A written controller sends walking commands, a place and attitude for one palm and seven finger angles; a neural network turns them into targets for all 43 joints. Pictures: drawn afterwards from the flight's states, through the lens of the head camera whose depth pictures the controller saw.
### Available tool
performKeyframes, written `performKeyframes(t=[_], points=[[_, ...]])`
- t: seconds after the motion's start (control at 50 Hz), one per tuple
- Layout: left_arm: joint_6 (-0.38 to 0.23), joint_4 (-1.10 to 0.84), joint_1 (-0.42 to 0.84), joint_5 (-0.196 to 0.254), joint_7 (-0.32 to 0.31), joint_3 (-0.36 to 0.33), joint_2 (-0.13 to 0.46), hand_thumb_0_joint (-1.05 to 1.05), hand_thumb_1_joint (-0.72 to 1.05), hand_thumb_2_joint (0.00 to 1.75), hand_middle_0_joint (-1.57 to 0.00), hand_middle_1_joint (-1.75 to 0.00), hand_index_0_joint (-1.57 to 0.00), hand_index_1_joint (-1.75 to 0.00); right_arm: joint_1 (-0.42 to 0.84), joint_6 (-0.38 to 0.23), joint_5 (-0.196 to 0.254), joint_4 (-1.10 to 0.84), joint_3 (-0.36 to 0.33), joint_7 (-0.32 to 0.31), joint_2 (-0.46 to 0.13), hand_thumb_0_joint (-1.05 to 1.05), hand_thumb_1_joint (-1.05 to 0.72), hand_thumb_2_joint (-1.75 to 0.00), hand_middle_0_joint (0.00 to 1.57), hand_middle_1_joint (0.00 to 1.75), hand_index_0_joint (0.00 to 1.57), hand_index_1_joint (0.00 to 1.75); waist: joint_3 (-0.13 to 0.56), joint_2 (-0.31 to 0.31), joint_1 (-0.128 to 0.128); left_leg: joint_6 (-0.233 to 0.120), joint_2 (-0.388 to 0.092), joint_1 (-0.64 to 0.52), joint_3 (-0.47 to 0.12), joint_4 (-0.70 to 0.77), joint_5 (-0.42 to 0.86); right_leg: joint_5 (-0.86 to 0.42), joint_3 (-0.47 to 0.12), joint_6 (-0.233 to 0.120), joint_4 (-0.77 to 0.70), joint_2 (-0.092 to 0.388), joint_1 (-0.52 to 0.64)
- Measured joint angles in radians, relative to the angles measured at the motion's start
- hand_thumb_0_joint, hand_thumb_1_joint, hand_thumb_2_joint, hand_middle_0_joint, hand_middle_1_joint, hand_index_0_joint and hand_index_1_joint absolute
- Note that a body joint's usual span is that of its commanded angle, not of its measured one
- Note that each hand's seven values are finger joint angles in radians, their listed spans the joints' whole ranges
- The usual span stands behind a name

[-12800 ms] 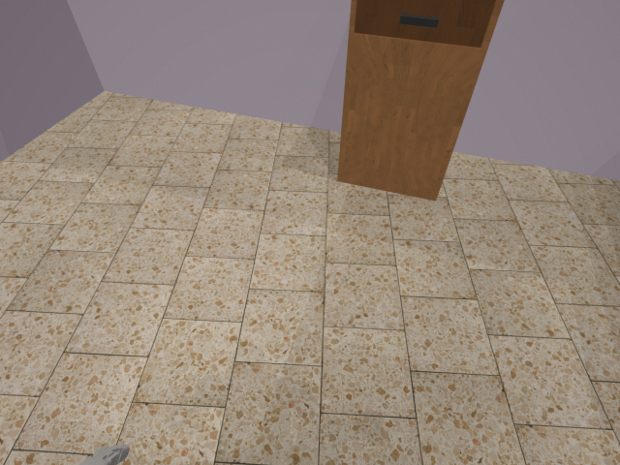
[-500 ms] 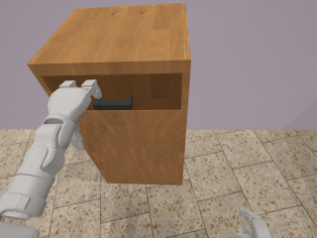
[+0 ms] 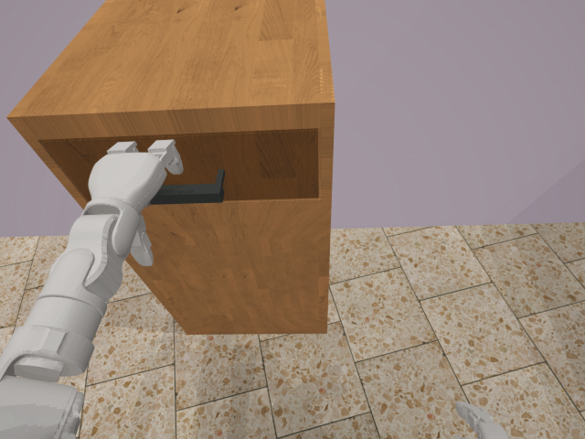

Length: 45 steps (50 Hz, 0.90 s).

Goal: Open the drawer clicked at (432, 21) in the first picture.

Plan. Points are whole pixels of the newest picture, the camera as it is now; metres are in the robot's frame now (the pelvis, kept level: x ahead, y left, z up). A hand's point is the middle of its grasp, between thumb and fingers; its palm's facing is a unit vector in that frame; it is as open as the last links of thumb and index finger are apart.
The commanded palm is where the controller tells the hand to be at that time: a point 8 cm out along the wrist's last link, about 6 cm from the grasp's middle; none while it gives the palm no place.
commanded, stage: move the hooked fingers above the handle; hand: left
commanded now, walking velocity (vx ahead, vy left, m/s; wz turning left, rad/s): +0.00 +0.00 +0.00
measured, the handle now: (187, 184) +0.49 +0.23 +0.04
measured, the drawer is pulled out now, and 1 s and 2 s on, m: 0.00 0.00 0.00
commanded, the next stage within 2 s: none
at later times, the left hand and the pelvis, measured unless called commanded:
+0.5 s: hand (172, 186) +0.45 +0.23 +0.09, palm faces -0.02 -0.02 -1.00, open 13.8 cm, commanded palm +0.43 +0.24 +0.15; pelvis +0.01 +0.02 -0.01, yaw +0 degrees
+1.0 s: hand (157, 184) +0.44 +0.25 +0.09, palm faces -0.04 +0.01 -1.00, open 13.8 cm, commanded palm +0.43 +0.24 +0.15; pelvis -0.01 +0.01 -0.01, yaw -2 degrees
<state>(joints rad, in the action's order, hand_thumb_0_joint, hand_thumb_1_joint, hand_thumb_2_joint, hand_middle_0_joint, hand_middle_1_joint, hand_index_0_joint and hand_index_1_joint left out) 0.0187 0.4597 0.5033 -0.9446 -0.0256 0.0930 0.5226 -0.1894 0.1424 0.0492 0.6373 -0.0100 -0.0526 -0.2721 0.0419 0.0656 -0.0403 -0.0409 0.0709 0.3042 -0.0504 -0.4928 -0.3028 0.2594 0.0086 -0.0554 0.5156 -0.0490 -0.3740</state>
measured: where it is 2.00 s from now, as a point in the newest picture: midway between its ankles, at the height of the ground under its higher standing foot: outside the picture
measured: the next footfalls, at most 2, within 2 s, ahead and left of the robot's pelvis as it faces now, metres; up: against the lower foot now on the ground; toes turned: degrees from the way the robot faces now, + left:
none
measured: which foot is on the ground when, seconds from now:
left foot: down 0.00-1.00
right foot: down 0.00-1.00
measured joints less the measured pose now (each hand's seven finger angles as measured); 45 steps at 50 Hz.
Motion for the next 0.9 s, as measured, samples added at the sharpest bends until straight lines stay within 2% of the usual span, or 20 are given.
performKeyframes(t=[0.1, 0.24, 0.4, 0.5, 0.64, 0.74, 0.9], points=[[-0.015, 0.043, 0.044, -0.001, 0.007, 0.017, -0.014, 0.00, -0.49, 0.31, -0.32, -1.20, -0.32, -1.20, -0.008, 0.004, -0.001, -0.003, 0.002, -0.002, 0.005, 0.01, -0.90, -0.90, 0.20, 0.30, 0.20, 0.30, 0.014, 0.000, 0.009, -0.004, 0.002, 0.012, 0.002, -0.013, -0.011, 0.011, -0.002, 0.004, 0.011, 0.002, -0.012], [-0.030, 0.109, 0.076, -0.015, -0.009, -0.006, -0.018, 0.00, -0.49, 0.31, -0.32, -1.20, -0.32, -1.20, -0.026, 0.019, -0.003, -0.009, 0.006, 0.002, 0.011, 0.01, -0.90, -0.90, 0.20, 0.30, 0.20, 0.30, 0.028, -0.008, 0.024, -0.010, 0.002, 0.029, 0.018, -0.025, -0.025, 0.021, -0.017, 0.009, 0.027, 0.000, -0.034], [-0.029, 0.162, 0.120, -0.034, -0.027, 0.021, -0.024, 0.00, -0.49, 0.31, -0.32, -1.20, -0.32, -1.20, -0.063, 0.020, -0.006, 0.002, -0.015, 0.011, 0.008, 0.01, -0.90, -0.90, 0.20, 0.30, 0.20, 0.30, 0.031, -0.008, 0.026, -0.017, 0.009, 0.069, 0.014, -0.049, -0.034, 0.027, -0.012, 0.017, 0.040, 0.006, -0.067], [-0.048, 0.201, 0.160, -0.033, -0.052, 0.044, -0.050, 0.00, -0.49, 0.31, -0.32, -1.20, -0.32, -1.20, -0.078, 0.019, -0.008, 0.024, -0.022, 0.015, 0.010, 0.01, -0.90, -0.90, 0.20, 0.30, 0.20, 0.30, 0.041, -0.007, 0.031, -0.021, 0.013, 0.083, 0.013, -0.061, -0.040, 0.033, -0.010, 0.022, 0.048, 0.011, -0.078], [-0.046, 0.284, 0.207, -0.057, -0.097, 0.040, -0.069, 0.00, -0.49, 0.31, -0.38, -1.25, -0.32, -1.20, -0.086, 0.025, -0.010, 0.038, -0.015, 0.020, 0.018, 0.01, -0.90, -0.90, 0.20, 0.30, 0.20, 0.30, 0.054, -0.009, 0.035, -0.023, 0.015, 0.099, 0.019, -0.069, -0.038, 0.031, -0.015, 0.023, 0.059, 0.012, -0.097], [-0.038, 0.329, 0.223, -0.066, -0.098, 0.019, -0.059, 0.00, -0.49, 0.31, -0.38, -1.23, -0.33, -1.21, -0.081, 0.027, -0.010, 0.028, -0.007, 0.017, 0.024, 0.01, -0.90, -0.90, 0.20, 0.30, 0.20, 0.30, 0.053, -0.008, 0.049, -0.022, 0.011, 0.100, 0.029, -0.065, -0.029, 0.018, -0.024, 0.022, 0.056, 0.008, -0.101], [-0.048, 0.374, 0.234, -0.070, -0.084, -0.022, -0.011, 0.00, -0.49, 0.31, -0.35, -1.22, -0.33, -1.21, -0.094, 0.016, -0.004, 0.007, -0.003, 0.000, 0.018, 0.01, -0.90, -0.90, 0.20, 0.30, 0.20, 0.30, 0.045, -0.016, 0.066, -0.017, 0.003, 0.098, 0.038, -0.058, -0.018, 0.002, -0.031, 0.017, 0.049, 0.000, -0.102]])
